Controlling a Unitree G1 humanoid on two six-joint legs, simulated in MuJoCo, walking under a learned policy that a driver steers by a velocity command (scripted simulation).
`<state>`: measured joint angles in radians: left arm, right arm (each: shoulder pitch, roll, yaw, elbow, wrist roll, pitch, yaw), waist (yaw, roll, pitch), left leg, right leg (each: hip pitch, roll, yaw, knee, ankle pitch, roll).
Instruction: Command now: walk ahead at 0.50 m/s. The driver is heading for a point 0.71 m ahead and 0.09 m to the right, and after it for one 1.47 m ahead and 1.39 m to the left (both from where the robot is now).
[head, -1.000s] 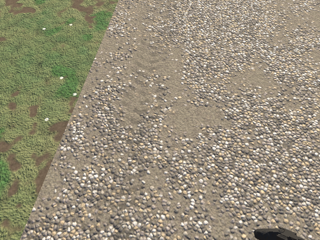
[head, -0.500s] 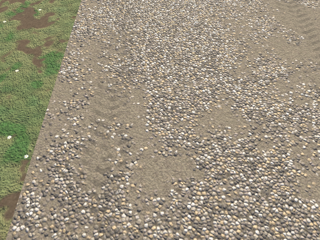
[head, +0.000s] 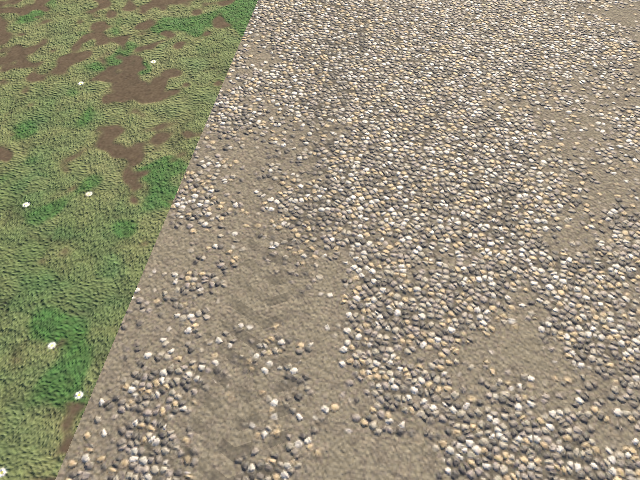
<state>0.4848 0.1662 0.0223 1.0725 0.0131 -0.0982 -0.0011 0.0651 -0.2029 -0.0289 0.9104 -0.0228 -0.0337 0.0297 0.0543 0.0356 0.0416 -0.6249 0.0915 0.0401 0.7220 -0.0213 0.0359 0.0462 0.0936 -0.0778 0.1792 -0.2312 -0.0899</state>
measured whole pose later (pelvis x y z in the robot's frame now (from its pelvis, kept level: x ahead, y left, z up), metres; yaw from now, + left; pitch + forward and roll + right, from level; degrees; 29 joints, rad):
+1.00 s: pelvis +0.52 -0.04 +0.00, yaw -20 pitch +0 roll +0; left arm 0.33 0.24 0.07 0.97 0.00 -0.06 0.00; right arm 0.13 -0.24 -0.05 0.84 -0.04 -0.05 0.01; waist 0.02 0.03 0.06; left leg -0.64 0.13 -0.02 0.96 -0.19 -0.02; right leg -0.10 0.15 0.01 0.29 -0.18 -0.14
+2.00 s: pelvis +0.66 -0.11 +0.00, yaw +11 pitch +1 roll +1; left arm 0.21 0.25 0.03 0.75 0.02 0.01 0.05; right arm 0.22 -0.33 -0.10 0.82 -0.02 0.07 0.03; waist -0.01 0.06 0.04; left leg -0.50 -0.07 -0.08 1.11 -0.39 -0.05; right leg -0.18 0.01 -0.04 0.39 -0.23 -0.05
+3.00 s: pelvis +0.67 -0.10 +0.00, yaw +47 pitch +0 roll +1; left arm 0.18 0.27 0.02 0.67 0.02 0.02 0.04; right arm 0.24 -0.36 -0.09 0.75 -0.02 0.07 0.03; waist -0.02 0.06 0.07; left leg -0.46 -0.10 -0.10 1.11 -0.41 -0.03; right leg -0.20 0.01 -0.03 0.42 -0.22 -0.05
